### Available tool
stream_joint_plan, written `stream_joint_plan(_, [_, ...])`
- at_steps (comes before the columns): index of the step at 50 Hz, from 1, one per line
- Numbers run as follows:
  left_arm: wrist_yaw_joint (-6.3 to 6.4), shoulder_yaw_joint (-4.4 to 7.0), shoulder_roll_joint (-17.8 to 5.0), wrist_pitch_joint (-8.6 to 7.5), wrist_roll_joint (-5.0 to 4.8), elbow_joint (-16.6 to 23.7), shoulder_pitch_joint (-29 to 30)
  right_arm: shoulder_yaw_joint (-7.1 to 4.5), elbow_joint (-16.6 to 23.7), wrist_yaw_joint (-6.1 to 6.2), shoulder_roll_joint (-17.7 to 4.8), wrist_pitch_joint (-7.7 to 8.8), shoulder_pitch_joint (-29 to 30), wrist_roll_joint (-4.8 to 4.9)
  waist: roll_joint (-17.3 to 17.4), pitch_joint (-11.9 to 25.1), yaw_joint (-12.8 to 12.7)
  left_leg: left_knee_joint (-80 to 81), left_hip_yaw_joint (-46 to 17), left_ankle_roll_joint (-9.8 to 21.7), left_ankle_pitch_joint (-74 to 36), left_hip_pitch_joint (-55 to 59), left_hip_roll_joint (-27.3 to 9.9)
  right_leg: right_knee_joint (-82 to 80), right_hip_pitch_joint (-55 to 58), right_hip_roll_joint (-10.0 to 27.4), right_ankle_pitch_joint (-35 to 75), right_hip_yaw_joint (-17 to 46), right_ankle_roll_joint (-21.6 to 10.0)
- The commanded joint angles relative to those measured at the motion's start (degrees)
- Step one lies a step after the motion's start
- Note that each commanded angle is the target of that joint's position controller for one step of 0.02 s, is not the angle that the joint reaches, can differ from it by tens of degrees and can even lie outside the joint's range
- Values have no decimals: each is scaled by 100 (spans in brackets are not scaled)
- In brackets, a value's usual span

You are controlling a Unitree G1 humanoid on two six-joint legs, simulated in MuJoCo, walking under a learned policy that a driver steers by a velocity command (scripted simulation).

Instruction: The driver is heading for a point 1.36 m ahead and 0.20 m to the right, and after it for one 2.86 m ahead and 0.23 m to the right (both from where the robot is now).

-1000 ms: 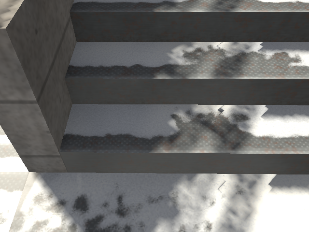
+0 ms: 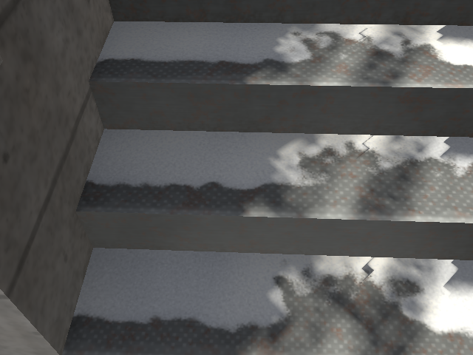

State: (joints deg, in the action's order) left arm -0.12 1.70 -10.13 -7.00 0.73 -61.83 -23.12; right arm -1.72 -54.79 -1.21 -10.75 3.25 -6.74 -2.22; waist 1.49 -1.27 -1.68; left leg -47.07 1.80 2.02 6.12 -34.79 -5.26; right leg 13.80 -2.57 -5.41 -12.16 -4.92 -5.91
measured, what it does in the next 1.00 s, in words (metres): climbs: left foot, then right foot 0.17 m higher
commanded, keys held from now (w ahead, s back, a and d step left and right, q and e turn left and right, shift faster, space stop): w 1.00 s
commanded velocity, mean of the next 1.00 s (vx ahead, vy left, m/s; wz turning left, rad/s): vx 0.50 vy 0.00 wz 0.00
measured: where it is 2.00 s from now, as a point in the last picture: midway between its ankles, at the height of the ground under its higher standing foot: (296, 59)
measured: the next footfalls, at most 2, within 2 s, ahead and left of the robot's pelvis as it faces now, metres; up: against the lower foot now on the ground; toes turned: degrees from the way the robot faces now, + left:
left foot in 0.16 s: +0.23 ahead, +0.10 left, +0.00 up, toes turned +4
right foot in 0.70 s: +0.55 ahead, -0.16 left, +0.17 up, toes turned -6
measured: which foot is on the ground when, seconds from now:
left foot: up 0.00-0.14, down 0.16-0.72, up 0.74-1.00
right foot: down 0.00-0.18, up 0.20-0.68, down 0.70-1.00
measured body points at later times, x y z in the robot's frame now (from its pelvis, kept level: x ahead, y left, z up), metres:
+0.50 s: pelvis +0.24 +0.01 -0.01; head +0.25 +0.01 +0.44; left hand +0.40 +0.20 -0.13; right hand +0.11 -0.20 -0.15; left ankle +0.19 +0.10 -0.75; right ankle +0.28 -0.11 -0.46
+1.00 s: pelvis +0.53 -0.10 +0.15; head +0.53 -0.12 +0.60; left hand +0.46 +0.13 +0.01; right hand +0.72 -0.28 +0.05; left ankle +0.58 +0.06 -0.30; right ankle +0.51 -0.16 -0.57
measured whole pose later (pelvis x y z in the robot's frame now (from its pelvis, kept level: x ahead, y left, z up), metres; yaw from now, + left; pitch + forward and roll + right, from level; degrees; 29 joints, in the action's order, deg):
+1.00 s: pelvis +0.53 -0.10 +0.15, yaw +0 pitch +2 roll +1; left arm -1.4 2.0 -7.9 -6.3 1.5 -62.4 -27.6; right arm -0.8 -40.0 1.6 -5.5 2.1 -6.1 -1.2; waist 2.0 2.5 -0.6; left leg -113.8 -6.3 6.4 3.1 -65.9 3.3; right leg 37.5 -18.2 -0.7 -21.9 -7.6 -5.0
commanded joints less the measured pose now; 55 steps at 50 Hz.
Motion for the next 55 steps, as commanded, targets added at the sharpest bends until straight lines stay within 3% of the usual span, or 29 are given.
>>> stream_joint_plan(1, [52,113,-785,-108,16,260,-39,6,372,2,-165,60,531,71,-504,-273,17,938,272,-45,-424,400,218,-474,-363,1476,2638,741,-490])
stream_joint_plan(5, [92,115,-800,-97,-19,250,34,1,240,221,-184,103,85,1,-587,128,218,1212,451,213,37,1330,604,578,-180,1490,4276,586,-476])
stream_joint_plan(7, [74,140,-914,-83,-72,274,205,-97,-81,312,-312,209,-903,-54,-379,510,652,2014,574,413,88,2349,856,1945,-161,1311,4795,531,-369])
stream_joint_plan(8, [85,127,-914,-91,-95,332,298,-209,-307,356,-586,284,-1766,-130,-277,865,1021,2294,138,577,48,3510,421,3076,-920,1106,3650,484,-248])
stream_joint_plan(9, [86,24,-457,-100,-58,475,164,-337,-395,373,-1159,328,-2435,-229,605,1193,1035,2601,-1700,867,-354,4345,-1176,4823,-1976,639,298,167,-123])
stream_joint_plan(10, [37,47,-307,-20,-121,381,-554,-454,-535,343,-1459,246,-2409,-134,1415,1405,593,3223,-3683,1792,16,4883,-1878,6098,-3511,56,-1759,480,-15])
stream_joint_plan(11, [6,57,-617,7,-12,405,-30,-420,-334,279,-1029,200,-1827,-28,343,698,552,3439,-3283,1708,1708,4258,-1674,6366,-4027,655,-1345,813,-66])
stream_joint_plan(12, [-40,80,-569,-12,13,543,512,-324,-313,229,-659,146,-1628,-4,442,373,643,3572,-3056,1673,2116,3871,-1396,7273,-4438,598,-1128,568,-12])
stream_joint_plan(15, [-155,42,-137,170,169,666,548,-125,-407,275,-70,182,-1581,67,-73,40,107,3530,-1687,1294,679,2537,-859,7773,-4354,897,-418,645,151])
stream_joint_plan(19, [-140,-15,24,422,222,1123,1082,-87,-556,263,-273,279,-1991,81,-5,-134,63,3486,-1097,1319,90,1934,-685,8146,-5061,964,-59,467,353])
stream_joint_plan(20, [-51,-57,231,486,160,1162,1202,-71,-693,274,-237,287,-2394,49,452,-70,225,3475,-1343,1553,502,2121,-819,9587,-5692,757,-603,215,364])
stream_joint_plan(22, [57,-77,181,532,182,1692,1888,-46,-753,310,-243,308,-2584,94,306,-420,257,3613,-1670,1528,2143,2453,-974,10031,-7069,1020,-907,592,334])
stream_joint_plan(24, [182,-193,437,530,183,2356,2905,-1,-871,356,-251,350,-2947,-8,642,-839,559,3721,-1932,1507,1816,2963,-1246,11743,-8591,874,-1685,642,180])
stream_joint_plan(27, [278,-334,457,406,109,3220,3736,-33,-941,364,-486,408,-2887,-28,-48,-928,490,3972,-1523,1023,2255,3333,-1303,10888,-9283,1116,-2292,763,53])
stream_joint_plan(28, [246,-466,569,413,170,3512,3919,-4,-1038,321,-442,364,-2844,93,-223,-781,386,4294,-1174,808,2330,2813,-975,9735,-8515,1368,-2076,493,44])
stream_joint_plan(30, [61,-548,673,553,184,3643,3504,17,-918,458,-464,295,-2729,279,-134,-408,286,5385,-849,1095,867,2009,-863,8128,-6275,1464,-1272,34,30])
stream_joint_plan(32, [29,-533,774,670,70,3340,2830,13,-695,408,-552,254,-2420,289,85,153,224,5143,18,1062,-2001,2262,-610,6907,-4268,1141,-1434,-517,-190])
stream_joint_plan(33, [89,-456,580,601,-92,3157,2185,0,-552,333,-819,260,-2371,409,463,977,-198,4023,279,1193,-7076,2171,-604,6656,-2508,465,-1359,-813,-304])
stream_joint_plan(35, [100,-99,-273,530,-30,2616,401,-302,-373,139,-1669,317,-1933,482,1072,2375,-1120,1216,169,611,-8711,3630,-763,4613,-1344,170,-877,-210,-343])
stream_joint_plan(36, [108,112,-873,486,163,2270,-107,-289,-191,-8,-1299,387,-2124,488,15,2628,-1023,-695,-182,342,-6081,2350,-289,3629,-344,1045,-1264,1864,-612])
stream_joint_plan(37, [188,347,-1605,593,114,2018,-332,-172,226,-188,-460,420,-2049,253,-2241,2669,-841,-3223,-430,71,415,435,1151,1008,148,2453,-968,5130,-974])
stream_joint_plan(38, [170,360,-1370,654,88,2055,339,-146,282,-197,-7,408,-2200,-12,-1438,2508,-407,-5226,-1674,197,472,-222,1006,495,-369,2627,-2430,6054,-721])
stream_joint_plan(40, [102,141,-347,584,105,1594,1293,-80,896,-25,303,226,-1461,-146,-301,299,338,-5632,-871,304,-285,-1345,407,1032,-2317,2158,-4376,4439,-278])
stream_joint_plan(41, [30,134,-119,432,72,1291,1010,-60,1084,77,291,205,-1180,-186,-348,241,253,-6486,-854,402,-690,-1541,538,1106,-2465,2033,-2707,3726,-192])
stream_joint_plan(43, [-103,33,293,236,128,773,708,47,1269,178,564,48,-1308,11,-486,149,560,-7303,-1025,538,-283,-2207,652,1157,-2359,1795,-1424,2528,-97])
stream_joint_plan(45, [-180,25,394,77,63,346,170,178,1393,276,860,-39,-1084,57,-374,-99,600,-7353,-1222,635,-76,-3050,669,1207,-2023,1646,-341,1724,127])
stream_joint_plan(48, [-155,-30,223,-88,100,332,143,117,1416,267,537,-146,-635,117,2,-189,550,-6317,-811,382,-793,-2899,835,805,-2370,1498,626,920,357])
stream_joint_plan(51, [-136,75,-371,-195,55,152,-497,283,2031,403,903,-235,662,137,-778,-299,193,-8307,-305,509,828,-4628,1043,228,-1232,1741,1170,1159,-34])
stream_joint_plan(55, [69,2,-81,-100,-23,-178,-1359,446,2567,342,787,-205,1636,111,-480,-350,6,-6411,278,548,1055,-4573,551,-382,-626,1508,706,866,95])
Velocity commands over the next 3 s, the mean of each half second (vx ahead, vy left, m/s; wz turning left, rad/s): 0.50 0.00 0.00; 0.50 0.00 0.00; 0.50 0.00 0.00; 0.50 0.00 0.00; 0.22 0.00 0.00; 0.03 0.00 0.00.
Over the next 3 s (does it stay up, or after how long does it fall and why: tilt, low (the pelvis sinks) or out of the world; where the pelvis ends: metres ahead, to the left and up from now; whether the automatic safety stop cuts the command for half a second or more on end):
stays up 1.42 -0.11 0.69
